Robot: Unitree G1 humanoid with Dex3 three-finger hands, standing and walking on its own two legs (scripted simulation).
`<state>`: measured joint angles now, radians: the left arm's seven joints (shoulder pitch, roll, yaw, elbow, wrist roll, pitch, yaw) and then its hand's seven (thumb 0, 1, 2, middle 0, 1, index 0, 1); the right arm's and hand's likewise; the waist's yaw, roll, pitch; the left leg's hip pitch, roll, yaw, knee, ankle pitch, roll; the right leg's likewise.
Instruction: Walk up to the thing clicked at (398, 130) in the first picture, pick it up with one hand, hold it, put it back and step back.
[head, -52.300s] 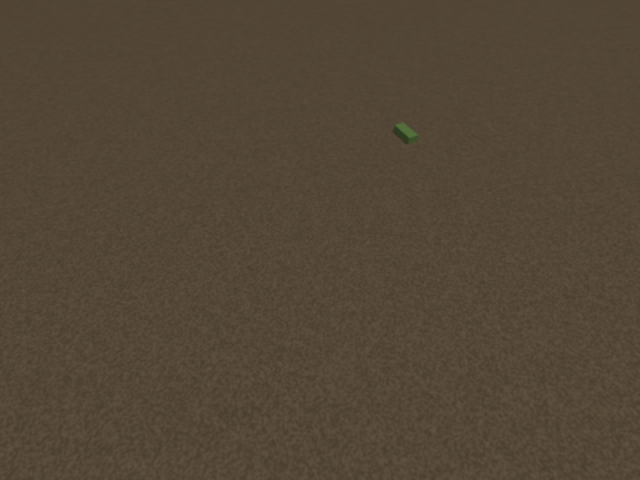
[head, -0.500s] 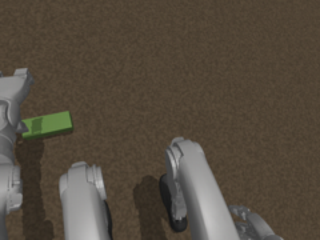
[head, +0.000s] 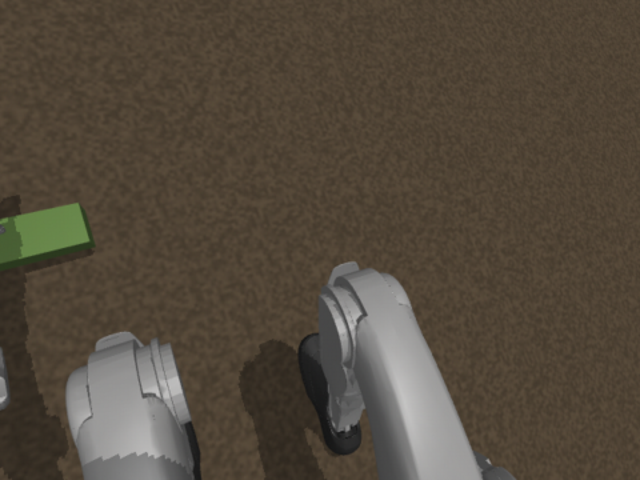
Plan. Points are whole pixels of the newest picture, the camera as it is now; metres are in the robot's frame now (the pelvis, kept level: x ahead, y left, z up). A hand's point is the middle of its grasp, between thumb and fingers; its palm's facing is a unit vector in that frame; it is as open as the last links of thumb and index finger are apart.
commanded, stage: home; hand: left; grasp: from above
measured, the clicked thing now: (29, 238) +0.48 +0.28 -0.30
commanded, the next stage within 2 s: none
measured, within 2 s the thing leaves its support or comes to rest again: neither
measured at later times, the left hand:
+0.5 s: hand out of the picture +0.34 +0.26 +0.05, palm faces -0.19 -0.77 -0.61, open 7.5 cm
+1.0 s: hand out of the picture +0.25 +0.21 +0.26, palm faces +0.18 -0.96 -0.22, open 7.4 cm
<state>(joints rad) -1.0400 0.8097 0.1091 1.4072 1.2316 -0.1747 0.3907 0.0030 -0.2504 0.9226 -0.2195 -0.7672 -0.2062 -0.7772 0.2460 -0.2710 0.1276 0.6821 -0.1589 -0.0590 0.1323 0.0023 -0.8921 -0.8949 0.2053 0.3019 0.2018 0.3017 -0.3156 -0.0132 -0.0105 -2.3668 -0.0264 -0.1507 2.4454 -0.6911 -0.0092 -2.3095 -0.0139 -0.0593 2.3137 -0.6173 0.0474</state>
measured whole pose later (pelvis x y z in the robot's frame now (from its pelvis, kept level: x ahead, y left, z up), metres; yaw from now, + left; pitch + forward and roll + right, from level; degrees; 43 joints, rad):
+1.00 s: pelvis +0.05 +0.00 +0.34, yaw +8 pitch +18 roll -4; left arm 0.25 0.24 0.06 0.08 -0.06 0.41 0.09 0.01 0.90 0.90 -0.21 -0.30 -0.21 -0.30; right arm 0.24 -0.20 0.06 0.55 0.04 -0.13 -0.15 0.01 -0.90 -0.90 0.21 0.30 0.20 0.30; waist -0.08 0.03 -0.18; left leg -1.04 0.03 -0.08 1.28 -0.56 -0.01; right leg -1.01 -0.02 -0.06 1.20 -0.51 0.02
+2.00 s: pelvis +0.08 +0.00 +0.39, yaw +8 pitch +9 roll -3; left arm 0.50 0.22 0.03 -0.13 -0.05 0.46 0.02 0.01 0.90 0.90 -0.20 -0.30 -0.21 -0.30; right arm 0.30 -0.22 0.03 0.55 0.01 -0.23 -0.18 0.01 -0.90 -0.90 0.21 0.30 0.20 0.30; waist -0.04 0.04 -0.16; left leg -0.68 0.03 -0.06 1.03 -0.51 -0.01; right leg -0.66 -0.02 -0.05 0.95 -0.46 0.02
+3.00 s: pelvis +0.09 +0.00 +0.39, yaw +8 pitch +10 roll -3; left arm 0.51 0.22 0.03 -0.14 -0.05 0.46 0.02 0.01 0.91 0.90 -0.20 -0.30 -0.21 -0.30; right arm 0.29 -0.22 0.03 0.54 0.01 -0.23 -0.18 0.01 -0.90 -0.90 0.21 0.30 0.20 0.30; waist -0.04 0.04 -0.17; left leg -0.68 0.03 -0.06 1.03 -0.52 -0.01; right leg -0.65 -0.01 -0.05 0.96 -0.47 0.03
